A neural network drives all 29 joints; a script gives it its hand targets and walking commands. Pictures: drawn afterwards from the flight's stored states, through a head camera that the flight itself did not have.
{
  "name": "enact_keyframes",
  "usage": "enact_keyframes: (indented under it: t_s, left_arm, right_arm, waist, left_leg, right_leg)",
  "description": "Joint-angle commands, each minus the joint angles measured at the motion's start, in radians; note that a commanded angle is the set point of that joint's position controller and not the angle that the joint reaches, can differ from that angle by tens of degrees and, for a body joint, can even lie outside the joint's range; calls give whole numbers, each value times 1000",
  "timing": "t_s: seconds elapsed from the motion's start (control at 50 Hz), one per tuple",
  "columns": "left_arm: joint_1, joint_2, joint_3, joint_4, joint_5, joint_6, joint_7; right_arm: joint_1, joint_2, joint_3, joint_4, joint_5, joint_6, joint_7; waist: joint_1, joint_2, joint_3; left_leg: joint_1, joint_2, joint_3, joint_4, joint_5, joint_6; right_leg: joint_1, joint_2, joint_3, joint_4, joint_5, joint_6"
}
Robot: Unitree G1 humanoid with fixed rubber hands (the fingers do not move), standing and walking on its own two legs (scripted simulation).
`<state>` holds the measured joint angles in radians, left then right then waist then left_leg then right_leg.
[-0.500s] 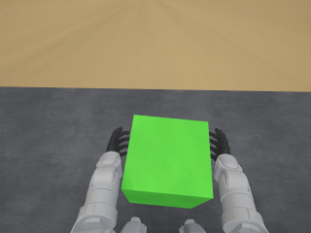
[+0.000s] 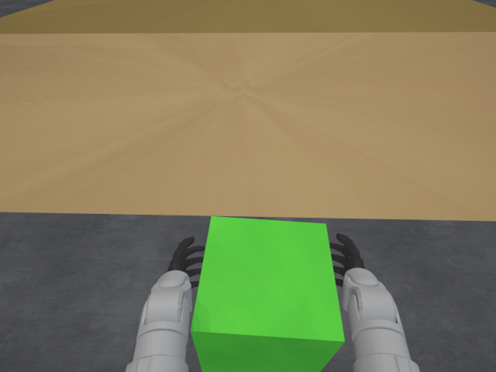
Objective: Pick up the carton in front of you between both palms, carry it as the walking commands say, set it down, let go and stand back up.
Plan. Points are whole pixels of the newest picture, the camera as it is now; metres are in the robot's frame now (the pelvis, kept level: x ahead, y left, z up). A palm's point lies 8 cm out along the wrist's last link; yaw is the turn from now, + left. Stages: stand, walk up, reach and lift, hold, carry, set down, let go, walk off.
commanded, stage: reach and lift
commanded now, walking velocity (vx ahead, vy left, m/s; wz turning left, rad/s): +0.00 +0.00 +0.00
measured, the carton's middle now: (262, 302) +0.29 +0.00 -0.05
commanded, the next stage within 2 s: hold in 0.92 s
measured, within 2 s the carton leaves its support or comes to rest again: neither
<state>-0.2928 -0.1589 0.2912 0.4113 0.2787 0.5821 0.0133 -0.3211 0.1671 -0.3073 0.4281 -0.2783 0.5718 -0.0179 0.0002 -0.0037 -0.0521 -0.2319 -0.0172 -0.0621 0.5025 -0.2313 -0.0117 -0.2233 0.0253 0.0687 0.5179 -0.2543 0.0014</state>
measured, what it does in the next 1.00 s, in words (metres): stands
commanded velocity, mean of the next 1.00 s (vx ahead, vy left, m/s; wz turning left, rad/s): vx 0.00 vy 0.00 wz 0.00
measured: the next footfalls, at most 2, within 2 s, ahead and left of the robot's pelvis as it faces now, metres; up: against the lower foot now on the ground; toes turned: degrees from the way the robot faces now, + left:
none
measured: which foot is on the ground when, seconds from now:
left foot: down 0.00-1.00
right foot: down 0.00-1.00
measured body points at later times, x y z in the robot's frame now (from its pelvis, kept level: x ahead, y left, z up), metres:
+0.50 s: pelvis +0.00 +0.01 +0.01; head -0.02 +0.01 +0.46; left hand +0.31 +0.16 +0.03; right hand +0.32 -0.15 +0.03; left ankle +0.03 +0.13 -0.74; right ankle +0.02 -0.12 -0.74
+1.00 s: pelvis +0.01 +0.00 +0.01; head -0.03 +0.00 +0.46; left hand +0.31 +0.15 +0.04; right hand +0.31 -0.15 +0.04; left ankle +0.03 +0.13 -0.74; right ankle +0.02 -0.12 -0.74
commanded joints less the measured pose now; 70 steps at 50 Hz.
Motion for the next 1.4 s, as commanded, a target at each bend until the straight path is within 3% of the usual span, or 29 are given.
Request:
enact_keyframes:
  t_s: [0.0,0.14,0.3,0.58,0.88,0.98,1.04,1.14,1.38]
  left_arm:
    - [-607,-942,-478,47,-188,-8,-277]
    - [-699,-977,-515,-6,-203,-17,-287]
    - [-628,-958,-506,-5,-192,4,-276]
    - [-476,-940,-562,-133,-226,39,-256]
    - [-468,-914,-589,-204,-249,74,-259]
    - [-475,-938,-670,-297,-297,103,-260]
    - [-435,-895,-639,-288,-282,139,-250]
    - [-477,-878,-573,-220,-244,147,-253]
    - [-589,-930,-572,-171,-246,131,-268]
  right_arm:
    - [-510,983,471,113,166,11,272]
    - [-593,1011,502,75,185,1,288]
    - [-550,971,499,55,174,15,288]
    - [-395,938,547,-70,203,49,276]
    - [-381,945,576,-130,229,90,267]
    - [-365,960,642,-214,269,120,261]
    - [-333,915,618,-207,257,157,253]
    - [-401,899,561,-158,228,165,264]
    - [-513,923,553,-114,227,142,286]
  waist:
    - [1,-16,-96]
    - [5,8,-206]
    - [2,10,-198]
    - [-2,11,-209]
    - [7,-4,-177]
    - [-11,-2,-236]
    - [-13,2,-167]
    - [-4,-6,-57]
    - [-5,9,-124]
  left_leg:
    - [86,-63,4,-99,-28,25]
    - [127,-59,6,-100,16,21]
    - [173,-64,0,-129,71,14]
    - [253,-69,-13,-157,284,1]
    - [247,-76,-6,-170,245,8]
    - [289,-79,-8,-176,292,4]
    - [272,-75,-11,-195,249,3]
    - [213,-70,-1,-211,79,15]
    - [233,-62,1,-193,33,11]
  right_leg:
    - [4,47,13,-130,-8,-10]
    - [66,51,8,-126,36,-8]
    - [90,61,2,-148,82,-8]
    - [161,71,4,-177,278,2]
    - [184,65,15,-193,276,9]
    - [228,64,22,-203,338,14]
    - [218,61,18,-219,294,8]
    - [166,55,3,-232,112,3]
    - [142,57,0,-215,50,-7]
